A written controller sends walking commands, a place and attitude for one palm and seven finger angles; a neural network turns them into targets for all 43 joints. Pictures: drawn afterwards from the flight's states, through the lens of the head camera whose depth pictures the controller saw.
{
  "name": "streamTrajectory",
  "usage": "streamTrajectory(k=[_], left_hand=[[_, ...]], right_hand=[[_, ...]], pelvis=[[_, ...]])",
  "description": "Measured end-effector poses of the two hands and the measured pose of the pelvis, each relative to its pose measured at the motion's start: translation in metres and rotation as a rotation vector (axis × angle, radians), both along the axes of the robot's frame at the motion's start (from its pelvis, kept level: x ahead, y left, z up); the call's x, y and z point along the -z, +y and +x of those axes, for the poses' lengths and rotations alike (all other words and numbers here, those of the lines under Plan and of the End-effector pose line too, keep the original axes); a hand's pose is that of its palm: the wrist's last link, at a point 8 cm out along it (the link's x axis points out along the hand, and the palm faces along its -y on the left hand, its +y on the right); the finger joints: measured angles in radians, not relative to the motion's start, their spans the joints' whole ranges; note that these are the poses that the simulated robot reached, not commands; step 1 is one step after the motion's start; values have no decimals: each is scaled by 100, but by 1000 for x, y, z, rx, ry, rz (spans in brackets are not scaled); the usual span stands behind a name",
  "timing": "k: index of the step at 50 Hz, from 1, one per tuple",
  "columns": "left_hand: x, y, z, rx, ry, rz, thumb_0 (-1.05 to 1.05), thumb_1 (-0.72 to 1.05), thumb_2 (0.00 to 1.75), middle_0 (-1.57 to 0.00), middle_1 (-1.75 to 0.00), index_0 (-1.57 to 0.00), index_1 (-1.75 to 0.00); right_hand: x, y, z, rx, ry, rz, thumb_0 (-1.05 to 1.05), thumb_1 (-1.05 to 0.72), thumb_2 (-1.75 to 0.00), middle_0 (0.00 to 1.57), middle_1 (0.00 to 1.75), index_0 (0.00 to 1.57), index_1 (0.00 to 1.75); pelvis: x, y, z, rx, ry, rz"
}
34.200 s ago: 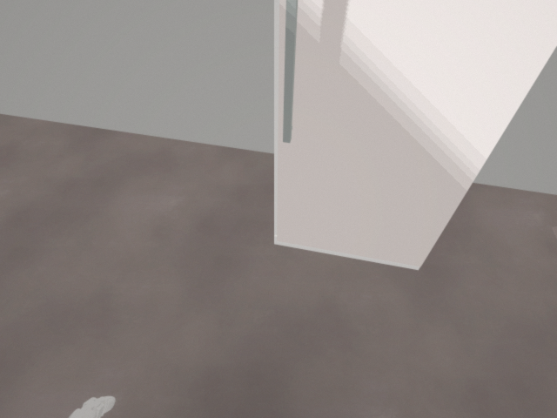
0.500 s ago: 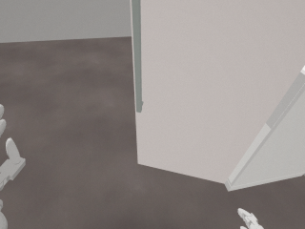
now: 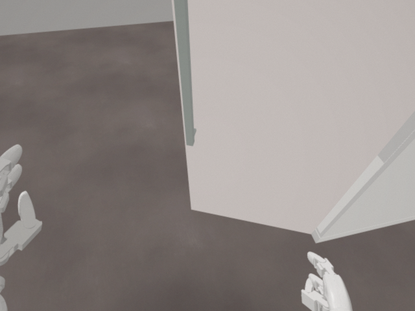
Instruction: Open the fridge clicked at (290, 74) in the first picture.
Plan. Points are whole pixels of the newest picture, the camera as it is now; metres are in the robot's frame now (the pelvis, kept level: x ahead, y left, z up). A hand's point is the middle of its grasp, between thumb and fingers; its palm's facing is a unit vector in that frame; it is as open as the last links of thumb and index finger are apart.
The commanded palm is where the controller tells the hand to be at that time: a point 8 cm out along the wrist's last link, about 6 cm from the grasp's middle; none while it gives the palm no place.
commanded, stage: stop stepping back and stand still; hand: left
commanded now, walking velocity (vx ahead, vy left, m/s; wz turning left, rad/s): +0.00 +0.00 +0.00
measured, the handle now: (188, 74) +0.62 +0.09 +0.12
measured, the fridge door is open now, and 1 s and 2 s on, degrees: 65 65 65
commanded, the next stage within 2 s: let the arm hang, fingers relaxed in 0.64 s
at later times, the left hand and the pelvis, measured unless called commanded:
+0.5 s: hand (2, 242) +0.18 +0.29 +0.15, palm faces +0.41 -0.80 -0.43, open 7.4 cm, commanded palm +0.12 +0.32 +0.18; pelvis -0.02 +0.02 +0.00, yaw +0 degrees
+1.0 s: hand out of the picture +0.06 +0.21 -0.15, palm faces -0.03 -0.97 -0.26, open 7.4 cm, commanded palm none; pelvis -0.04 +0.01 -0.01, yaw +2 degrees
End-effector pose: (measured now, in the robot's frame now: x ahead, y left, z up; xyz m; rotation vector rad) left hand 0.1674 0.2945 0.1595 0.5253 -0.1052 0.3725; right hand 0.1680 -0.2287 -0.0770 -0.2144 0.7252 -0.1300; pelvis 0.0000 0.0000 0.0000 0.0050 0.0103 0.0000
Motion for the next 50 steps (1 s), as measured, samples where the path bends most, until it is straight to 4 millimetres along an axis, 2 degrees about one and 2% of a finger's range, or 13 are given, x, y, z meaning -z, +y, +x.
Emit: streamTrajectory(k=[4, 10, 16, 22, 31, 37, 38, 39, 41, 43, 46, 48, 50], left_hand=[[-9, -1, -4, 43, -33, 22, 2, 88, 90, -21, -30, -21, -30], [-24, 15, -14, 26, -78, 78, 1, 88, 90, -21, -30, -21, -30], [-13, 28, -23, -26, -51, 31, 1, 89, 90, -21, -30, -21, -30], [0, 28, -29, -30, -35, -24, 1, 89, 90, -21, -30, -21, -30], [-20, 28, -34, -7, -102, 36, 1, 88, 90, -21, -30, -21, -30], [-17, 28, -34, -25, -81, 28, 1, 89, 90, -21, -30, -21, -30], [-9, 29, -32, -14, -53, 27, 1, 89, 90, -21, -30, -21, -30], [9, 31, -27, -7, 20, 10, 1, 89, 90, -20, -30, -20, -30], [62, 34, -19, -21, 247, -62, 0, 89, 90, -20, -30, -20, -30], [123, 29, -25, -47, 503, -146, 0, 90, 90, -20, -30, -20, -30], [203, 6, -57, -63, 840, -263, 1, 90, 90, -20, -30, -19, -30], [245, -16, -85, -66, 1009, -346, 1, 90, 90, -20, -30, -19, -30], [277, -40, -114, -68, 1143, -431, 1, 90, 90, -20, -30, -20, -30]], right_hand=[[-5, 1, -5, 2, 4, -26, 1, -90, -90, 20, 30, 20, 30], [-7, 4, -14, 9, 12, -37, 1, -90, -90, 20, 30, 20, 30], [-5, 11, -22, 13, 9, -31, 1, -90, -90, 20, 30, 20, 30], [-6, 20, -28, -2, 9, -37, 1, -90, -90, 20, 30, 20, 30], [-6, 29, -30, -29, -2, -22, 1, -90, -90, 21, 30, 20, 30], [-4, 26, -29, -24, -6, -12, 1, -90, -90, 21, 30, 20, 30], [-1, 24, -28, -41, -8, -2, 1, -90, -90, 21, 30, 20, 30], [5, 21, -27, -65, 7, 6, 1, -90, -90, 21, 30, 20, 30], [19, 12, -27, -92, 63, 10, 1, -90, -90, 21, 30, 20, 30], [32, 1, -31, -83, 110, 7, 1, -90, -90, 21, 30, 21, 30], [42, -14, -47, -50, 178, -6, 1, -90, -90, 21, 30, 20, 30], [45, -23, -65, -28, 241, -26, 1, -91, -90, 21, 30, 20, 30], [46, -30, -87, -7, 323, -51, 1, -91, -90, 20, 30, 20, 30]], pelvis=[[-1, 3, -3, -3, 5, -6], [-2, 8, -9, -2, 8, -16], [-3, 16, -14, 0, 5, -20], [-3, 21, -20, -2, 0, -20], [-4, 21, -24, -8, -3, -19], [-5, 20, -23, -5, 0, -21], [-3, 20, -23, -15, 7, -22], [-1, 21, -25, -25, 12, -22], [3, 23, -29, -35, 19, -19], [7, 23, -32, -35, 21, -13], [9, 19, -35, -30, 18, -5], [10, 14, -35, -31, 14, 0], [11, 10, -36, -34, 7, 2]])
